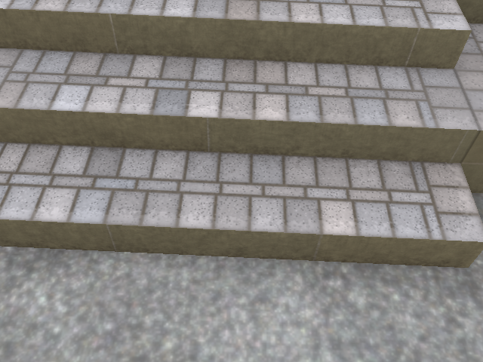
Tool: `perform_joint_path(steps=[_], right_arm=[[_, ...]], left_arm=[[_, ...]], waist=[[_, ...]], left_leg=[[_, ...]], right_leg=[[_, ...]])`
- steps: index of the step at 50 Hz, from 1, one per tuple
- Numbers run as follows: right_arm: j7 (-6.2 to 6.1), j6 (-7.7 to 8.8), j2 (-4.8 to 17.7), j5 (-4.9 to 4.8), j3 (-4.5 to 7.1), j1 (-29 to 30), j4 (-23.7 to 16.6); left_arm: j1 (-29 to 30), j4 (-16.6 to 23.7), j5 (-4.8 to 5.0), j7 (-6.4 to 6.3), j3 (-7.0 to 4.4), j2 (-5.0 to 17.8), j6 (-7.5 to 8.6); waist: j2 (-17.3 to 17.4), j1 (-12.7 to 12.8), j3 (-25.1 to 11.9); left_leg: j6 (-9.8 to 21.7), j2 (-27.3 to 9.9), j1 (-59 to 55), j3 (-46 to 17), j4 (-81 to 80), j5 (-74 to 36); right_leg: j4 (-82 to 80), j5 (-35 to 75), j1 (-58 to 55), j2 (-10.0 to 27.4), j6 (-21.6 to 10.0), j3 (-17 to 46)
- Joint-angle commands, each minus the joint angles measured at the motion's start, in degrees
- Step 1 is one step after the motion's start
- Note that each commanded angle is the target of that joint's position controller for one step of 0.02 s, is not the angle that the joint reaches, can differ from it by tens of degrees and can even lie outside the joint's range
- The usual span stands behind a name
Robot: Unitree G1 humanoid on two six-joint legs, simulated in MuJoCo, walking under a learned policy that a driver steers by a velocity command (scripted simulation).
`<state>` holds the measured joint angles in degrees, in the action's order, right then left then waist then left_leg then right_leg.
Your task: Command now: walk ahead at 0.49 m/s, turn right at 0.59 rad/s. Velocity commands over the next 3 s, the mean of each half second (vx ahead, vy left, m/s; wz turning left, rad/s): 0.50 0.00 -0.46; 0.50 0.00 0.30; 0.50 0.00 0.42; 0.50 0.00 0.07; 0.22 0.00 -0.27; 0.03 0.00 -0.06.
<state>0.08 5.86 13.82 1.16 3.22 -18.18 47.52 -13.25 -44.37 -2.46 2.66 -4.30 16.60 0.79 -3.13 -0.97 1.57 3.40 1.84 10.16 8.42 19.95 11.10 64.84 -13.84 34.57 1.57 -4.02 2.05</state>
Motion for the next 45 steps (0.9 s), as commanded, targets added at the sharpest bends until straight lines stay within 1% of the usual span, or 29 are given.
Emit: perform_joint_path(steps=[1,6,9,11,13,14,15,16,17,18,19,20,21,22,23,24,26,28,31,34,35,37,39,40,41,42,43,44,45], right_arm=[[0.24,1.43,4.4,-0.08,0.65,-1.0,-2.0],[0.02,1.25,6.0,-0.13,0.85,-3.9,-0.2],[-0.65,0.47,7.4,-0.08,1.12,-6.9,1.4],[-1.09,-0.49,8.0,0.04,1.14,-8.4,2.5],[-1.37,-1.44,9.8,0.04,1.37,-9.6,3.8],[-1.42,-1.94,10.3,-0.03,1.3,-9.9,4.1],[-1.37,-2.17,9.9,-0.28,0.94,-9.4,3.7],[-0.5,-1.84,5.3,-1.58,-0.39,-10.2,0.4],[0.22,-1.32,5.6,-1.38,-0.11,-8.7,-2.1],[0.32,-1.17,8.3,-1.06,0.69,-1.8,-2.8],[0.52,-0.5,6.5,-1.62,-0.06,0.1,-3.2],[0.57,-0.51,5.7,-1.19,-0.22,-0.8,-2.0],[0.65,-1.35,5.3,0.0,-0.22,-2.0,-1.3],[0.82,-2.45,4.6,0.92,-0.36,-4.5,0.1],[1.08,-3.2,4.3,1.31,-0.3,-5.1,0.6],[1.41,-3.64,3.9,1.13,-0.26,-5.4,1.0],[1.88,-3.9,3.6,0.86,-0.23,-2.0,0.6],[1.98,-3.93,3.8,0.45,-0.14,2.9,-0.4],[2.03,-3.54,3.1,0.0,-0.41,8.1,-1.5],[2.18,-3.07,2.4,0.15,-1.06,13.2,-2.8],[1.77,-3.37,1.1,0.35,-1.42,11.9,-2.2],[1.44,-3.33,1.7,0.68,-1.39,12.4,-2.7],[1.04,-3.01,2.5,1.0,-1.06,9.8,-2.2],[0.8,-2.75,3.3,1.09,-0.57,5.0,-0.8],[0.74,-2.31,4.2,1.32,0.05,-2.4,1.7],[0.37,-1.96,7.1,1.97,1.37,-10.2,3.8],[-0.17,-1.92,14.9,2.02,3.32,-11.3,4.3],[0.25,-2.44,15.5,0.12,3.76,-11.4,4.5],[0.36,-2.97,12.6,-0.66,3.46,-6.1,3.1]], left_arm=[[1.2,4.1,0.01,0.94,0.46,0.1,-0.05],[12.0,7.4,0.44,2.07,1.72,-1.2,0.58],[16.6,9.1,0.25,2.46,1.98,-1.0,0.62],[17.3,9.4,-0.16,2.34,1.82,-0.5,0.58],[13.4,8.3,-0.51,1.85,1.32,0.5,0.85],[7.1,6.4,-0.7,1.4,0.72,1.6,1.36],[-3.1,2.7,-1.41,0.62,-0.31,3.5,1.88],[-10.0,1.7,-2.29,-0.52,-1.87,9.0,1.95],[-11.0,1.7,0.02,-1.21,-2.61,12.3,1.44],[-10.6,0.8,0.64,-1.94,-2.34,10.7,0.95],[-7.1,0.1,1.19,-2.26,-1.71,8.2,1.39],[-4.4,-0.3,1.31,-2.24,-0.95,5.6,1.9],[-2.6,-0.7,1.61,-2.2,-0.3,4.0,2.45],[-1.2,-0.8,1.69,-2.02,0.24,2.7,3.0],[-1.8,-1.4,1.78,-1.87,0.45,2.4,3.68],[-2.3,-2.2,1.95,-1.82,0.47,2.7,4.24],[-3.9,-3.6,1.94,-1.83,0.26,3.7,4.81],[-5.8,-4.9,1.72,-1.9,0.51,3.3,5.02],[-7.2,-6.2,1.34,-2.17,1.0,2.7,5.56],[-7.9,-7.3,1.37,-2.85,1.28,3.1,6.06],[-10.2,-8.5,0.96,-3.41,1.44,2.3,6.07],[-10.3,-9.4,0.91,-4.19,1.58,2.4,5.95],[-8.4,-9.1,0.83,-4.53,1.35,4.7,5.87],[-7.6,-9.1,0.87,-4.61,1.06,5.9,5.49],[-6.1,-8.6,1.11,-4.66,0.9,6.7,4.99],[-4.1,-7.5,1.43,-4.48,0.9,7.2,5.02],[-7.5,-5.2,0.86,-3.84,2.49,0.0,5.7],[-8.4,-4.4,1.22,-3.37,2.39,0.9,5.73],[-4.9,-3.8,0.42,-2.82,2.36,2.5,6.12]], waist=[[6.8,1.3,0.8],[7.0,-0.9,2.5],[7.1,-2.3,3.8],[7.4,-2.2,3.6],[8.9,-0.3,0.3],[8.8,2.4,-3.5],[6.6,6.9,-9.2],[-3.0,8.5,-17.2],[-9.0,6.9,-21.9],[-1.0,8.1,-16.1],[0.6,5.8,-9.2],[3.4,3.1,-5.4],[3.1,0.8,-3.7],[2.2,-0.7,-3.8],[1.6,-1.1,-3.8],[1.3,-1.7,-3.4],[0.7,-1.1,-1.2],[0.5,0.3,0.9],[0.1,1.7,2.2],[-0.1,2.7,3.6],[-2.1,2.9,2.2],[0.1,2.3,3.4],[-0.7,0.4,0.7],[-2.0,-1.5,-1.8],[-2.1,-4.7,-5.1],[0.2,-8.9,-8.5],[15.7,-4.5,-10.6],[16.2,-3.8,-17.0],[8.1,-2.6,-9.6]], left_leg=[[6.7,-16.8,-2.7,-10.1,-12.3,-11.2],[4.5,-14.9,-4.3,-1.2,-11.9,-16.8],[4.1,-16.5,-9.6,0.8,-10.6,-19.8],[3.5,-17.3,-13.7,2.6,-6.7,-28.8],[3.0,-17.7,-15.7,4.5,3.4,-47.5],[2.8,-17.5,-14.5,5.2,12.3,-51.0],[1.8,-16.2,-7.4,6.3,24.9,-43.9],[-0.7,-12.4,13.9,6.7,44.7,-17.2],[-2.3,-2.6,28.1,-0.2,60.0,19.9],[-1.8,-5.5,33.1,-7.3,60.5,13.2],[-1.3,-7.6,32.0,-7.9,56.3,8.4],[-1.3,-9.2,28.1,-8.3,50.4,6.7],[-1.6,-9.8,24.5,-8.5,47.3,6.5],[-2.0,-9.9,20.9,-8.4,45.6,6.1],[-2.2,-9.3,19.6,-7.8,44.9,5.7],[-2.4,-9.0,20.0,-7.5,44.0,4.6],[-2.5,-9.3,22.9,-7.2,41.6,0.4],[-2.6,-9.1,26.5,-7.7,38.1,-4.0],[-2.1,-7.1,27.6,-8.7,30.4,-9.3],[-1.2,-5.6,25.1,-6.1,21.7,-13.2],[-0.3,-5.2,24.2,-4.2,23.8,-11.2],[1.6,-4.1,23.7,-3.4,21.0,-7.0],[3.8,0.3,16.8,-0.5,18.4,-2.9],[5.0,2.4,12.5,0.1,16.7,-0.3],[6.4,3.8,4.6,-0.2,12.0,-1.5],[8.7,1.1,-6.9,-5.3,7.5,-5.6],[15.2,-15.8,-20.1,-26.1,10.2,-27.6],[23.0,-20.8,-26.2,-47.3,1.1,-20.5],[21.0,-19.8,-19.0,-41.9,-2.4,-5.0]], right_leg=[[-2.1,6.0,6.9,2.9,0.7,1.6],[-18.8,15.0,3.6,2.3,0.3,-3.9],[-25.5,11.7,2.3,1.7,-1.0,-6.9],[-29.0,6.5,0.5,-0.2,-2.6,-8.8],[-31.2,0.3,-7.3,-4.5,-4.9,-10.5],[-33.7,-0.5,-15.2,-6.8,-6.4,-10.3],[-36.9,1.3,-29.6,-6.7,-8.3,-7.8],[-38.2,-9.9,-50.5,9.1,-13.5,13.8],[-46.7,-3.3,-56.5,21.5,-18.6,40.2],[-47.0,5.4,-53.2,18.8,-16.5,31.1],[-47.3,14.5,-44.7,16.6,-14.9,22.5],[-48.6,20.4,-37.6,13.7,-12.1,17.1],[-49.7,23.8,-32.8,11.3,-10.6,13.3],[-51.2,25.0,-29.6,9.8,-9.9,10.4],[-52.1,27.2,-28.2,9.0,-10.0,9.2],[-53.1,28.3,-27.9,8.7,-9.9,7.5],[-55.8,26.8,-27.3,8.4,-9.3,4.7],[-57.3,26.3,-28.5,7.8,-8.0,2.2],[-57.6,28.0,-30.8,7.7,-6.0,-1.9],[-58.0,30.7,-32.6,8.2,-4.9,-5.4],[-56.5,31.8,-35.4,9.6,-5.6,-5.7],[-52.7,41.5,-38.3,10.5,-5.3,-7.4],[-43.9,61.6,-39.1,10.1,-3.6,-9.2],[-35.9,66.9,-39.4,10.2,-3.3,-9.6],[-25.2,64.4,-36.9,9.7,-3.0,-10.1],[-10.1,48.5,-27.9,7.3,-1.6,-11.2],[11.0,-6.8,-8.9,-1.7,0.7,-11.7],[22.0,-15.3,4.2,-6.7,1.3,-0.8],[20.0,-8.8,7.7,-1.3,1.2,2.4]])
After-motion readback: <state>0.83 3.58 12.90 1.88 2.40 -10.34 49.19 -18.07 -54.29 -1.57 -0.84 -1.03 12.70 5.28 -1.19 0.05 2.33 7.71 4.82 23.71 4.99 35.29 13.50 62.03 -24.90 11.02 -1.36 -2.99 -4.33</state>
